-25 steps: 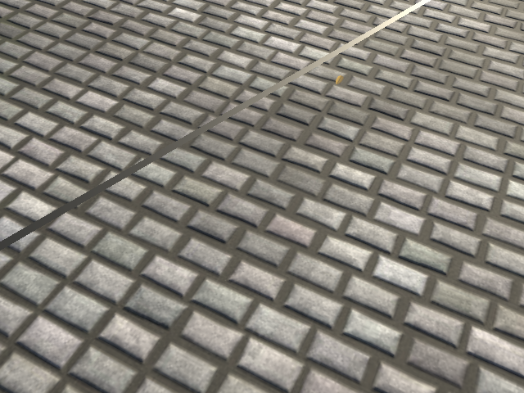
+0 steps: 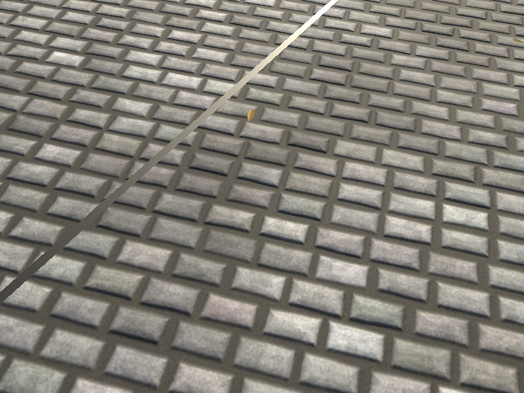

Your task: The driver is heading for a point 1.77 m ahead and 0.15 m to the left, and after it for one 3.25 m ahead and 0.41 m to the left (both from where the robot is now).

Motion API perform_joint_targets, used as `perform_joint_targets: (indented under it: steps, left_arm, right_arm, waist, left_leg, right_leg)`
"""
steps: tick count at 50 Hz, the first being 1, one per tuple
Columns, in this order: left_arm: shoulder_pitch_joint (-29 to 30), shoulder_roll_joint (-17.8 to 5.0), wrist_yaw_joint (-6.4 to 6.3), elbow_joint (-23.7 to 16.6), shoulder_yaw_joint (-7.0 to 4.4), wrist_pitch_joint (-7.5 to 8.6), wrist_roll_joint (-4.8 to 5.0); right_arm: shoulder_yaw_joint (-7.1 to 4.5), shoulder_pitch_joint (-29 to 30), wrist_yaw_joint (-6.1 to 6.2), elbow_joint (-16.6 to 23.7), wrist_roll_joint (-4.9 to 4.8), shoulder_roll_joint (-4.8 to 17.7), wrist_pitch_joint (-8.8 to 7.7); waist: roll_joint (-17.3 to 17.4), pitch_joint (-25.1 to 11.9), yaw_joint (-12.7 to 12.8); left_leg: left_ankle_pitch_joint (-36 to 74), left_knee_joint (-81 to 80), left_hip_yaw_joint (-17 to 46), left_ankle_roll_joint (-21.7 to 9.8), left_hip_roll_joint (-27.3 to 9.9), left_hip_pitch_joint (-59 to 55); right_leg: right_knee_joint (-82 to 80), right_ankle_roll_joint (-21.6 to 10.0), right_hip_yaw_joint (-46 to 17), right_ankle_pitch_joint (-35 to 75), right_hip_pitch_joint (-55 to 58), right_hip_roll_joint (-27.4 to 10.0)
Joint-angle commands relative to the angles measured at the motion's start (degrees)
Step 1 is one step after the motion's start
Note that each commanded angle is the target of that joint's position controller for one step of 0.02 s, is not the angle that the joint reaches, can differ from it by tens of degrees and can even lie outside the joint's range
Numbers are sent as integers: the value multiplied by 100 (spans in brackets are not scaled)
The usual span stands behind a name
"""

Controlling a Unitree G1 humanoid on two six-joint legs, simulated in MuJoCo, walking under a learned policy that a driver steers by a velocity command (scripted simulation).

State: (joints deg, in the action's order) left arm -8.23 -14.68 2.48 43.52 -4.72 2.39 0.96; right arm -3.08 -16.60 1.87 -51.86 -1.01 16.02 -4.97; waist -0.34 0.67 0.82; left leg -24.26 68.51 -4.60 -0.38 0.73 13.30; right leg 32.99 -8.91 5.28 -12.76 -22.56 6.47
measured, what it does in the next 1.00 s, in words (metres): walks ahead: left foot, then right foot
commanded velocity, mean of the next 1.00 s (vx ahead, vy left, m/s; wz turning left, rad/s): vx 0.50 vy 0.00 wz -0.18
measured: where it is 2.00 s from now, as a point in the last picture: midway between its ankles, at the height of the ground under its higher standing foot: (296, 215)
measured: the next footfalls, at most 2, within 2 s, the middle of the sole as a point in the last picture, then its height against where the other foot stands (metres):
left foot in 0.36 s outside the picture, level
right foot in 0.86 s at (320, 347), level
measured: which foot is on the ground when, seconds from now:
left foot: up 0.00-0.34, down 0.36-0.86, up 0.88-1.00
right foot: down 0.00-0.38, up 0.40-0.84, down 0.86-1.00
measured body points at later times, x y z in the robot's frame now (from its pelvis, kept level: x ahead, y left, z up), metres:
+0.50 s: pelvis +0.30 +0.06 +0.01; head +0.32 +0.07 +0.46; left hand +0.43 +0.32 -0.11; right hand +0.38 -0.22 -0.09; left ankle +0.37 +0.16 -0.72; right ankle +0.20 -0.06 -0.62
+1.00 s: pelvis +0.55 -0.03 +0.02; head +0.57 -0.05 +0.47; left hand +0.73 +0.20 -0.08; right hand +0.58 -0.32 -0.11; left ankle +0.50 +0.12 -0.63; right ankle +0.57 -0.13 -0.72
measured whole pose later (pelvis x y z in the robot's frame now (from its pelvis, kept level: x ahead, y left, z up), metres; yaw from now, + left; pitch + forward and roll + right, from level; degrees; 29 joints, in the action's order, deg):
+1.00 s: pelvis +0.55 -0.03 +0.02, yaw -10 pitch +3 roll +0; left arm -13.2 -14.2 1.0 39.3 -2.9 4.2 -0.2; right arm -2.7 -16.0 -0.8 -48.1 -0.8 17.0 -5.0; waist 1.9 -0.9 -0.2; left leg -20.4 67.1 1.0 -1.1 -3.0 27.9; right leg 26.8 -3.0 2.2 -9.7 -19.5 1.6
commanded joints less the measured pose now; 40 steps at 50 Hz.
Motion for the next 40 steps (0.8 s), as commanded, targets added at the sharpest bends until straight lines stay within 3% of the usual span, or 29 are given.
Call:
perform_joint_targets:
  steps: [1, 2, 3, 5, 7, 9, 11, 14, 16, 17, 18, 19, 20, 21, 22, 23, 24, 25, 27, 29, 32, 37, 40]
  left_arm:
    - [-744, -358, -106, -172, -85, 205, -17]
    - [-456, -285, -101, -264, -34, 233, 28]
    - [-370, -292, -131, -344, 3, 233, -18]
    - [-338, -462, -197, -436, -11, 216, -29]
    - [-540, -722, -272, -465, -83, 204, -53]
    - [-1130, -855, -305, -306, -131, 168, -13]
    - [-1491, -844, -262, -203, -124, 155, 13]
    - [-1630, -744, -250, -162, -106, 123, 58]
    - [-1462, -789, -282, -208, -131, 89, 8]
    - [-1360, -702, -285, -268, -109, 87, -27]
    - [-1196, -463, -287, -427, -18, 98, -108]
    - [-2042, -47, -290, -468, 104, 184, 6]
    - [-2132, -281, -270, -402, 105, 244, 91]
    - [-1530, -646, -256, -484, 15, 249, 155]
    - [-950, -698, -265, -630, 21, 254, 72]
    - [-707, -636, -283, -711, 13, 249, -32]
    - [-739, -567, -289, -711, -7, 216, -82]
    - [-913, -470, -287, -684, 3, 174, -58]
    - [-976, -348, -300, -668, 43, 124, -60]
    - [-630, -298, -308, -762, 89, 138, -110]
    - [-50, -156, -255, -867, 172, 192, -80]
    - [791, -261, -136, -1123, 163, 246, 14]
    - [780, -381, -74, -1199, 114, 303, 7]
  right_arm:
    - [-33, 825, -283, 1107, -133, 538, -592]
    - [-78, 698, -253, 1066, -2, 610, -549]
    - [-115, 600, -246, 1097, 85, 658, -469]
    - [-102, 610, -219, 1208, 145, 545, -335]
    - [60, 1153, -193, 1380, 217, 168, -281]
    - [174, 1691, -211, 1485, 199, -54, -275]
    - [133, 1841, -211, 1532, 70, 108, -259]
    - [19, 2051, -241, 1662, 45, 391, -298]
    - [-85, 1651, -269, 1592, 58, 549, -338]
    - [-186, 1065, -259, 1445, 97, 727, -350]
    - [-275, 63, -234, 1293, 177, 1004, -368]
    - [-421, -741, -236, 1073, 265, 1523, -293]
    - [-362, -952, -289, 950, 106, 1174, -234]
    - [-259, -543, -256, 1012, 42, 801, -170]
    - [-190, -164, -238, 1083, 73, 631, -118]
    - [-139, 147, -261, 1100, 139, 521, -103]
    - [-88, 322, -282, 1095, 190, 394, -119]
    - [-84, 391, -297, 1064, 201, 363, -134]
    - [-111, 347, -296, 963, 133, 427, -173]
    - [-161, 268, -259, 875, 97, 599, -166]
    - [-200, 48, -218, 749, 36, 769, -107]
    - [-219, -459, -229, 503, -62, 912, -1]
    - [-252, -475, -215, 415, -68, 1016, 90]
  waist:
    - [252, -420, 144]
    - [492, -199, -91]
    - [516, -140, -231]
    - [409, -14, -359]
    - [147, 65, -148]
    - [-158, -62, 256]
    - [-452, -136, 432]
    - [-561, -133, 444]
    - [-708, -248, 128]
    - [-735, -553, -179]
    - [-459, -1275, -649]
    - [1249, -2180, -540]
    - [1719, -2331, -632]
    - [1070, -1364, -684]
    - [524, -821, -615]
    - [330, -446, -427]
    - [366, -237, -222]
    - [590, -211, -71]
    - [625, -205, 20]
    - [465, -182, -26]
    - [419, -144, -244]
    - [426, 66, -581]
    - [530, 32, -450]
  left_leg:
    - [439, 1114, 1278, -148, -299, 3612]
    - [631, 643, 1166, -54, -435, 3333]
    - [711, 385, 1131, 65, -554, 2928]
    - [754, -429, 895, 290, -703, 2641]
    - [1443, -1800, 550, 399, -635, 2025]
    - [2476, -2855, 377, 409, -379, 1426]
    - [2886, -3327, 437, 395, -265, 1354]
    - [2569, -3858, 578, 144, -253, 1517]
    - [2280, -4084, 499, -105, -159, 1063]
    - [2248, -4115, 468, -301, -149, 318]
    - [2432, -3834, 1139, -678, -857, -1083]
    - [1443, -4254, 3673, -1703, -2142, -3201]
    - [27, -5065, 5249, -1941, -2432, -3488]
    - [-619, -5143, 4509, -1632, -2236, -2830]
    - [-229, -5169, 3639, -1412, -1975, -1961]
    - [355, -5309, 3106, -1342, -1730, -1124]
    - [810, -5496, 2687, -1278, -1506, -517]
    - [1110, -5624, 2441, -1297, -1394, -163]
    - [1779, -5791, 1965, -1358, -1274, 25]
    - [2391, -5862, 1600, -1364, -1242, 11]
    - [2548, -5907, 1208, -1237, -1147, -58]
    - [2264, -5675, 1254, -1125, -1353, -704]
    - [2743, -5241, 1330, -982, -1488, -1070]
  right_leg:
    - [-2025, -1390, -3727, -302, 2956, -2000]
    - [-2068, -1208, -3253, 369, 2328, -1783]
    - [-2109, -1144, -2933, 812, 1790, -1636]
    - [-2107, -1026, -2498, 1408, 1044, -1490]
    - [-2100, -793, -1809, 1798, 254, -1127]
    - [-1969, -545, -1508, 1443, 121, -912]
    - [-1844, -458, -1702, 1070, 525, -1083]
    - [-1389, -291, -2131, 942, 1375, -1448]
    - [-908, -103, -2184, 1614, 1641, -1507]
    - [-239, 62, -1995, 2354, 1585, -1283]
    - [1163, 307, -1672, 1937, 880, -993]
    - [3456, 805, -1043, -185, -1129, -193]
    - [4291, 831, -1409, -1937, -2150, -225]
    - [4772, 811, -1396, -1557, -2715, -568]
    - [4630, 776, -1140, -1046, -2678, -850]
    - [4217, 757, -1041, -715, -2429, -1031]
    - [3898, 739, -1051, -508, -2064, -1200]
    - [3688, 754, -1023, -429, -1764, -1263]
    - [3215, 819, -908, -240, -1657, -1315]
    - [2429, 879, -836, 236, -1680, -1364]
    - [1175, 900, -719, 1060, -1375, -1266]
    - [94, 818, -612, 1260, -1272, -1045]
    - [-321, 597, -500, 738, -905, -886]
